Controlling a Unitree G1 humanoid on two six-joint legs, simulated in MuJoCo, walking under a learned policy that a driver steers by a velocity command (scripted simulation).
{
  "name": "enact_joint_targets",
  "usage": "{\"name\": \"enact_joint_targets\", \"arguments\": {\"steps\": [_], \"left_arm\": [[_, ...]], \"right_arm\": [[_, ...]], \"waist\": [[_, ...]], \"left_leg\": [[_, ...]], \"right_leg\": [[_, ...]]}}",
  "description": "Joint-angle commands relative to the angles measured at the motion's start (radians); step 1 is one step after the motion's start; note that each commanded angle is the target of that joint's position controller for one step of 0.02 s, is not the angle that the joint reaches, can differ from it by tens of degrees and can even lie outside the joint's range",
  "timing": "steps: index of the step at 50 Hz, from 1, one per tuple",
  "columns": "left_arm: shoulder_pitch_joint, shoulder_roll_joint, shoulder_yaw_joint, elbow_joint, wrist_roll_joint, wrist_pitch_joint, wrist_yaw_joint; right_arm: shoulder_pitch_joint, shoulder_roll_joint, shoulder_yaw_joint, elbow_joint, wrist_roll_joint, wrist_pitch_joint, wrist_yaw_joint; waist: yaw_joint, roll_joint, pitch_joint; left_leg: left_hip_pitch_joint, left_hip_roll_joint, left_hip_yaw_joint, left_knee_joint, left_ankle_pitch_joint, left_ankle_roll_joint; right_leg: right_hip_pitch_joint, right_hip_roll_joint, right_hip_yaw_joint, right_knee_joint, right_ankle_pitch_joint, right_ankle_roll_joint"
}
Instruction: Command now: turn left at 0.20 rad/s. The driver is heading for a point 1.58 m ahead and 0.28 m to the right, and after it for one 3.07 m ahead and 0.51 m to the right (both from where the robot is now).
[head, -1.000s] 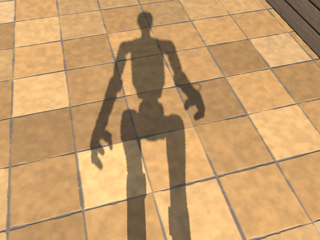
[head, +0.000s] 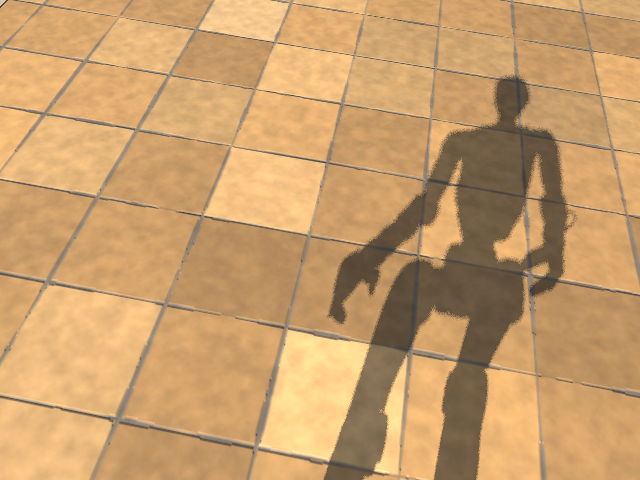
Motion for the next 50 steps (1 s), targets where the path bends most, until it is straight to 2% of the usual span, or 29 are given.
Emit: {"name": "enact_joint_targets", "arguments": {"steps": [1,3,4,6,7,9,11,14,17,18,19,20,21,22,23,26,31,34,37,39,40,41,42,43,44,45,46,48,50], "left_arm": [[0.047,0.082,0.023,-0.017,0.003,-0.008,-0.005],[0.029,0.056,0.015,-0.013,-0.002,-0.004,-0.004],[0.021,0.046,0.009,-0.011,0.002,-0.003,-0.005],[-0.020,0.061,0.010,-0.020,0.017,-0.010,-0.010],[-0.039,0.073,0.013,-0.026,0.020,-0.015,-0.013],[-0.054,0.072,0.013,-0.028,0.018,-0.031,-0.017],[-0.050,0.054,0.007,-0.022,0.017,-0.050,-0.019],[-0.027,0.043,0.003,-0.010,0.011,-0.072,-0.019],[0.105,0.023,0.001,0.049,0.009,-0.089,-0.010],[0.188,0.049,0.008,0.080,0.012,-0.098,-0.001],[0.295,0.120,0.019,0.094,0.021,-0.110,0.010],[0.285,0.207,0.040,0.096,0.008,-0.113,0.008],[0.229,0.166,0.034,0.093,0.006,-0.111,0.006],[0.151,0.120,0.021,0.072,-0.002,-0.117,-0.001],[0.112,0.096,0.015,0.061,-0.004,-0.124,-0.006],[0.146,0.066,0.005,0.088,-0.007,-0.148,-0.009],[0.229,0.054,-0.002,0.145,-0.008,-0.152,-0.011],[0.254,0.066,-0.001,0.167,-0.005,-0.154,-0.006],[0.251,0.083,0.001,0.186,-0.003,-0.154,0.001],[0.217,0.100,0.004,0.190,0.000,-0.152,0.006],[0.204,0.110,0.007,0.192,0.004,-0.147,0.007],[0.193,0.109,0.007,0.190,0.001,-0.141,0.007],[0.216,0.066,-0.006,0.166,-0.004,-0.140,0.004],[0.338,-0.053,-0.027,0.152,-0.033,-0.140,-0.008],[0.248,0.065,0.002,0.157,-0.009,-0.138,-0.003],[0.169,0.071,0.008,0.131,-0.011,-0.144,-0.008],[0.133,0.049,0.001,0.127,-0.010,-0.150,-0.012],[0.149,0.018,-0.003,0.139,0.013,-0.129,-0.022],[0.147,-0.003,-0.006,0.142,0.018,-0.110,-0.033]], "right_arm": [[-0.040,-0.114,-0.020,-0.056,0.009,-0.027,-0.017],[-0.015,-0.112,-0.016,-0.037,0.009,-0.033,-0.020],[0.012,-0.112,-0.015,-0.024,0.008,-0.033,-0.021],[0.078,-0.147,-0.028,0.011,0.002,-0.026,-0.019],[0.095,-0.157,-0.032,0.022,0.000,-0.023,-0.017],[0.110,-0.163,-0.037,0.038,-0.001,-0.027,-0.015],[0.115,-0.165,-0.041,0.052,-0.001,-0.041,-0.015],[0.094,-0.169,-0.047,0.063,0.002,-0.058,-0.009],[0.030,-0.164,-0.052,0.063,0.018,-0.057,-0.002],[0.007,-0.127,-0.042,0.054,0.013,-0.062,-0.001],[-0.045,-0.041,-0.018,0.016,0.005,-0.070,0.003],[-0.071,-0.055,-0.020,-0.007,-0.004,-0.076,0.004],[-0.064,-0.125,-0.037,0.000,-0.021,-0.079,0.009],[-0.011,-0.129,-0.041,0.029,-0.014,-0.082,0.023],[0.029,-0.130,-0.042,0.053,-0.011,-0.083,0.031],[0.004,-0.103,-0.036,0.066,-0.024,-0.076,0.043],[-0.166,-0.070,-0.018,0.006,-0.019,-0.069,0.044],[-0.247,-0.056,-0.006,-0.023,-0.013,-0.071,0.046],[-0.257,-0.070,-0.008,-0.034,-0.012,-0.074,0.038],[-0.163,-0.091,-0.019,-0.007,-0.011,-0.079,0.025],[-0.045,-0.113,-0.031,0.032,-0.010,-0.085,0.015],[0.127,-0.136,-0.045,0.090,-0.017,-0.095,0.005],[0.290,-0.211,-0.066,0.123,-0.041,-0.102,-0.009],[0.304,-0.298,-0.086,0.130,-0.048,-0.099,-0.006],[0.223,-0.240,-0.079,0.124,-0.005,-0.093,0.003],[0.114,-0.180,-0.063,0.111,0.002,-0.096,0.004],[0.069,-0.123,-0.048,0.111,-0.001,-0.105,0.008],[0.053,-0.077,-0.033,0.135,0.003,-0.119,0.003],[0.096,-0.075,-0.030,0.161,0.006,-0.136,0.003]], "waist": [[0.005,0.165,-0.073],[-0.011,0.154,-0.072],[-0.027,0.162,-0.083],[-0.069,0.199,-0.043],[-0.078,0.202,-0.014],[-0.079,0.171,0.020],[-0.072,0.143,0.023],[-0.048,0.139,0.019],[0.038,0.103,0.012],[0.072,0.052,-0.006],[0.118,-0.128,-0.034],[0.103,-0.188,0.068],[0.054,-0.061,0.133],[0.001,-0.039,0.123],[-0.023,-0.036,0.102],[-0.019,-0.026,0.056],[0.016,-0.033,0.081],[0.032,-0.048,0.091],[0.016,-0.050,0.091],[-0.038,-0.062,0.035],[-0.089,-0.061,-0.034],[-0.162,-0.033,-0.130],[-0.202,0.066,-0.256],[-0.120,0.326,-0.363],[-0.119,0.164,-0.285],[-0.077,0.125,-0.134],[-0.058,0.077,-0.070],[-0.006,0.105,-0.032],[0.006,0.104,-0.031]], "left_leg": [[0.081,0.218,-0.163,-0.169,0.496,0.117],[0.116,0.225,-0.168,-0.167,0.468,0.122],[0.132,0.225,-0.186,-0.193,0.315,0.126],[0.157,0.236,-0.271,-0.273,-0.086,0.150],[0.164,0.251,-0.315,-0.304,-0.206,0.161],[0.173,0.274,-0.358,-0.331,-0.271,0.178],[0.169,0.281,-0.364,-0.336,-0.259,0.190],[0.096,0.267,-0.342,-0.332,-0.249,0.191],[-0.134,0.194,-0.252,-0.239,-0.296,0.142],[-0.293,0.144,-0.204,-0.125,-0.321,0.105],[-0.434,0.041,-0.071,0.163,-0.321,0.052],[-0.609,-0.042,0.019,0.341,-0.284,0.033],[-0.603,0.033,-0.062,0.444,-0.200,0.037],[-0.577,0.056,-0.070,0.478,-0.118,0.030],[-0.551,0.072,-0.059,0.490,-0.067,0.016],[-0.541,0.096,-0.005,0.545,0.055,-0.022],[-0.557,0.102,0.056,0.404,0.150,-0.064],[-0.477,0.084,0.078,0.247,0.196,-0.050],[-0.397,0.060,0.088,0.145,0.174,-0.003],[-0.258,0.016,0.097,0.112,0.114,0.037],[-0.131,-0.016,0.100,0.087,0.085,0.059],[0.089,-0.018,0.096,0.029,0.117,0.084],[0.345,0.191,-0.127,0.012,-0.049,0.123],[0.550,0.463,-0.662,-0.130,-0.168,0.251],[0.446,0.415,-0.703,-0.201,-0.215,0.229],[0.295,0.384,-0.521,-0.211,-0.177,0.203],[0.177,0.339,-0.409,-0.247,-0.050,0.184],[0.049,0.261,-0.255,-0.287,0.089,0.141],[0.025,0.244,-0.199,-0.312,0.181,0.147]], "right_leg": [[-0.012,0.008,0.036,0.071,0.036,0.009],[-0.002,0.005,0.042,-0.002,0.033,0.017],[0.010,0.005,0.037,-0.053,0.031,0.019],[-0.034,0.019,0.012,-0.095,0.004,0.011],[-0.064,0.020,0.011,-0.110,-0.012,0.004],[-0.086,0.016,0.014,-0.145,-0.027,-0.010],[-0.065,0.015,0.014,-0.183,-0.035,-0.027],[0.045,0.026,0.003,-0.278,-0.031,-0.062],[0.379,0.068,-0.049,-0.522,0.133,-0.102],[0.559,0.024,0.030,-0.552,0.083,-0.115],[0.656,-0.205,0.330,-0.709,-0.193,-0.150],[0.574,-0.359,0.627,-0.845,-0.417,-0.232],[0.476,-0.356,0.597,-0.836,-0.401,-0.260],[0.456,-0.293,0.516,-0.830,-0.326,-0.235],[0.453,-0.243,0.425,-0.836,-0.213,-0.208],[0.467,-0.167,0.246,-0.824,0.138,-0.194],[0.445,-0.129,0.130,-0.803,0.463,-0.207],[0.442,-0.134,0.097,-0.792,0.571,-0.202],[0.495,-0.171,0.088,-0.759,0.703,-0.192],[0.529,-0.181,0.065,-0.631,0.985,-0.168],[0.536,-0.171,0.051,-0.485,1.099,-0.154],[0.462,-0.135,0.020,-0.275,1.051,-0.135],[0.260,-0.085,-0.009,0.024,0.697,-0.125],[-0.086,0.119,-0.004,0.373,-0.094,-0.088],[-0.160,0.077,0.129,0.439,-0.074,-0.113],[-0.184,0.024,0.115,0.416,0.027,-0.122],[-0.152,-0.012,0.104,0.359,0.091,-0.122],[-0.064,-0.051,0.091,0.275,0.124,-0.105],[-0.051,-0.055,0.071,0.242,0.138,-0.088]]}}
